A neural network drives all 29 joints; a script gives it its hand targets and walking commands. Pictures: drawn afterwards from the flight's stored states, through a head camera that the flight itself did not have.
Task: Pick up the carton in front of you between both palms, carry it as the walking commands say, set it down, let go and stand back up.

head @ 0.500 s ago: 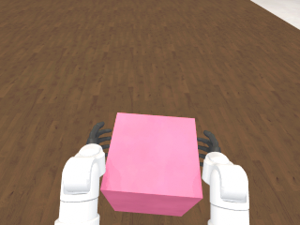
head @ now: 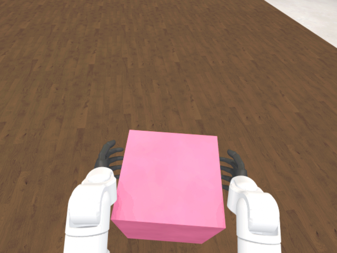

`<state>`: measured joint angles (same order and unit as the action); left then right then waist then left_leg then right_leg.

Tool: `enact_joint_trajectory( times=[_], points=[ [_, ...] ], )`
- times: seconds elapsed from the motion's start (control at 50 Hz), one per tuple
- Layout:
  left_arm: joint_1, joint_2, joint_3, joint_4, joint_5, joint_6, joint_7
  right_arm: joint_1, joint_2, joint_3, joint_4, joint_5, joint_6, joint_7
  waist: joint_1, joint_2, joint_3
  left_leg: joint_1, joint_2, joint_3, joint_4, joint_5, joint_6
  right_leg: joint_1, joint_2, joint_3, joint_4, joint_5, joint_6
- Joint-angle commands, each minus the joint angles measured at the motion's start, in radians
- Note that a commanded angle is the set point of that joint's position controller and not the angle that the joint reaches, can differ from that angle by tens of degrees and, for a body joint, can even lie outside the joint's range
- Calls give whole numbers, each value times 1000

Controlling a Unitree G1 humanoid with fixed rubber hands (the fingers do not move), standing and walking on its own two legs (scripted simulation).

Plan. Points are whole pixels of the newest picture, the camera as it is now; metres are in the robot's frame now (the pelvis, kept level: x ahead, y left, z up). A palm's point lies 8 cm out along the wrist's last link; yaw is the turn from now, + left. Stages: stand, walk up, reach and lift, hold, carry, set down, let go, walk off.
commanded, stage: carry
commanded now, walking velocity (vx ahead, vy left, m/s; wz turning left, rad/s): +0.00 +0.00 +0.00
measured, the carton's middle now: (168, 191) +0.29 -0.01 -0.02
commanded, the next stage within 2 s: none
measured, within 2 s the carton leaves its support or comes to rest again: neither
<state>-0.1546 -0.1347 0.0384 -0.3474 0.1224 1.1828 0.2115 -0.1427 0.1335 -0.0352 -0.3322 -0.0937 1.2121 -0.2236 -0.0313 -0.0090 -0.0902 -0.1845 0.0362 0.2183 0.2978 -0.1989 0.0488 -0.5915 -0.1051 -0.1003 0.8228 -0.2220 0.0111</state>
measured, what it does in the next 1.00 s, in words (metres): walks ahead: right foot, then left foot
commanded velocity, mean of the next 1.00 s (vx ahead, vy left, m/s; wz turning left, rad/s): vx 0.00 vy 0.00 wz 0.00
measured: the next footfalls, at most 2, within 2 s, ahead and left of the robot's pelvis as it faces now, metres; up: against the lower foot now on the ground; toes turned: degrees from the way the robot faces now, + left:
right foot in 0.18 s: +0.30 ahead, -0.13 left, +0.00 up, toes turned +12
left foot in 0.42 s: +0.27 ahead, +0.10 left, +0.00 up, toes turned +0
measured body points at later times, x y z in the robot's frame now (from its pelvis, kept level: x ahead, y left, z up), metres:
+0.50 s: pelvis +0.24 -0.02 -0.01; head +0.23 -0.03 +0.44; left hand +0.52 +0.14 +0.09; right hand +0.53 -0.16 +0.09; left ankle +0.23 +0.09 -0.75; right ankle +0.26 -0.11 -0.75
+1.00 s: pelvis +0.29 -0.01 -0.02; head +0.28 -0.01 +0.43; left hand +0.57 +0.15 +0.08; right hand +0.58 -0.15 +0.08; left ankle +0.23 +0.09 -0.75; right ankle +0.26 -0.12 -0.75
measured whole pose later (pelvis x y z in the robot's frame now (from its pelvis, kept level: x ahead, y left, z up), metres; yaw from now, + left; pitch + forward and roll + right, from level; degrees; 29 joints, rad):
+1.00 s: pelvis +0.29 -0.01 -0.02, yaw +2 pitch +4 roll +0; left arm -0.21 -0.14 0.06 -0.33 0.12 1.24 0.22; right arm -0.20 0.14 -0.05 -0.33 -0.12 1.26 -0.24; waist 0.00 0.00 -0.12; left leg -0.24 0.06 0.16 0.55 -0.37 0.00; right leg -0.28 -0.07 -0.19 0.56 -0.34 0.00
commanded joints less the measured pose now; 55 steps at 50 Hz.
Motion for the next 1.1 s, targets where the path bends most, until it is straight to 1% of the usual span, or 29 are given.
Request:
enact_joint_trajectory(
  times=[0.0,0.06,0.08,0.1,0.12,0.14,0.16,0.18,0.2,0.22,0.24,0.26,0.28,0.3,0.34,0.36,0.38,0.4,0.42,0.44,0.46,0.48,0.54,0.56,0.6,0.64,0.84,0.98,1.08],
  points=[
    [-298,-1089,-585,-94,-352,-15,-231,-427,1048,590,-198,394,-51,268,10,133,-206,233,226,-151,-117,246,77,-26,11,-43,-180,94,8],
    [-290,-1017,-592,-136,-366,12,-226,-384,980,586,-220,378,-29,254,8,157,-184,242,192,-62,-31,520,40,59,61,-99,-289,202,4],
    [-291,-992,-593,-144,-372,24,-225,-371,956,582,-221,370,-20,249,9,164,-185,244,185,-43,6,568,23,104,70,-108,-322,246,1],
    [-290,-967,-591,-146,-377,35,-225,-366,933,578,-223,362,-10,244,13,166,-188,239,175,-20,64,582,3,170,86,-130,-360,277,1],
    [-286,-947,-588,-144,-378,45,-225,-367,912,574,-223,358,1,240,26,146,-201,205,148,19,164,603,-25,285,113,-165,-434,333,-3],
    [-292,-925,-583,-145,-377,55,-226,-362,887,566,-219,353,12,236,28,121,-214,136,124,34,255,581,-62,418,102,-161,-482,404,-4],
    [-295,-903,-570,-140,-377,67,-227,-374,860,562,-217,349,23,233,33,66,-250,26,104,19,370,373,-103,570,-22,-41,-458,650,-7],
    [-300,-885,-558,-127,-377,75,-226,-409,854,570,-228,363,39,229,48,-133,-350,-178,42,-30,587,-44,-123,833,-240,199,-334,1095,-128],
    [-269,-879,-545,-93,-377,75,-225,-397,860,577,-224,369,50,228,58,-236,-425,-321,-20,-96,730,-369,-128,934,-315,339,-385,1070,-248],
    [-265,-909,-540,-94,-376,70,-229,-403,885,592,-209,374,51,232,52,-192,-404,-334,4,-160,761,-414,-114,856,-312,311,-441,924,-254],
    [-285,-951,-539,-97,-377,64,-234,-424,924,600,-205,382,46,240,50,-156,-397,-322,26,-192,715,-399,-90,799,-285,268,-473,795,-228],
    [-310,-995,-541,-104,-379,57,-240,-453,968,615,-210,396,38,247,41,-103,-358,-271,57,-203,552,-378,-76,700,-250,195,-499,702,-177],
    [-341,-1035,-546,-113,-390,50,-247,-478,1008,624,-216,405,29,251,40,-107,-324,-214,49,-181,423,-358,-74,631,-216,142,-520,620,-139],
    [-362,-1061,-548,-120,-397,43,-254,-480,1037,629,-213,405,20,251,39,-117,-334,-158,26,-152,361,-323,-75,605,-197,107,-530,546,-130],
    [-358,-1078,-557,-126,-406,34,-264,-468,1059,626,-218,391,4,247,43,-138,-369,-92,23,-121,274,-225,-75,588,-182,62,-521,457,-134],
    [-362,-1074,-561,-132,-408,31,-266,-465,1062,623,-222,384,-1,244,39,-130,-375,-58,25,-101,215,-140,-74,572,-168,32,-498,443,-129],
    [-364,-1067,-564,-136,-409,32,-267,-456,1058,617,-223,378,-3,242,31,-112,-373,-2,32,-83,128,-5,-75,533,-148,-3,-473,411,-114],
    [-355,-1056,-566,-128,-406,35,-266,-443,1045,609,-217,372,0,241,31,-100,-362,48,49,-85,78,103,-77,490,-125,-17,-455,331,-91],
    [-341,-1042,-566,-109,-397,39,-263,-432,1028,600,-208,368,8,242,31,-85,-354,98,94,-111,60,158,-78,435,-111,-22,-439,231,-65],
    [-345,-1025,-566,-100,-388,47,-261,-437,1009,593,-194,361,14,243,36,-29,-334,72,165,-176,70,224,-74,425,-83,-41,-419,152,-35],
    [-365,-1015,-565,-100,-387,57,-261,-443,996,583,-169,354,20,243,39,44,-303,37,174,-169,123,270,-64,436,-65,-21,-419,192,-18],
    [-361,-1002,-564,-77,-385,65,-260,-424,985,567,-140,349,27,247,36,63,-286,32,175,-165,135,322,-64,442,-74,-17,-387,249,-16],
    [-363,-976,-556,-47,-375,75,-256,-413,967,543,-88,344,36,256,33,54,-265,27,155,-158,177,489,-63,448,-75,-14,-313,447,-7],
    [-365,-975,-551,-37,-371,76,-254,-416,965,538,-77,345,37,257,33,51,-271,36,151,-155,191,546,-62,444,-70,-17,-298,480,-5],
    [-374,-985,-542,-23,-367,74,-251,-432,973,534,-67,350,37,257,32,46,-285,48,146,-150,211,608,-61,443,-61,-23,-280,495,-1],
    [-390,-1005,-539,-20,-370,71,-250,-453,991,536,-71,356,33,256,32,43,-292,52,142,-145,222,626,-60,445,-56,-24,-273,496,1],
    [-393,-1053,-541,-44,-379,51,-246,-475,1037,553,-114,371,12,247,30,13,-335,58,126,-137,253,550,-52,478,-59,-8,-255,544,-10],
    [-373,-1044,-550,-44,-376,52,-251,-446,1026,557,-109,361,13,251,30,16,-311,46,131,-140,237,445,-45,457,-64,-1,-271,438,-15],
    [-361,-1046,-572,5,-362,35,-282,-432,1028,575,-60,348,-5,283,30,17,-263,22,134,-146,212,363,-43,434,-68,3,-295,369,-18]
  ],
)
